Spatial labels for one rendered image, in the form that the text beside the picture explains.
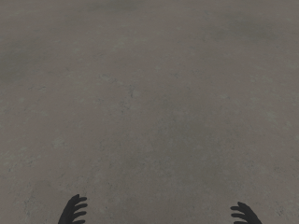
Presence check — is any right robot hand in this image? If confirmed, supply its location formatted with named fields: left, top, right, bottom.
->
left=230, top=202, right=262, bottom=224

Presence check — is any left robot hand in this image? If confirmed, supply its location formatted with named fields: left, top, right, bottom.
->
left=58, top=194, right=87, bottom=224

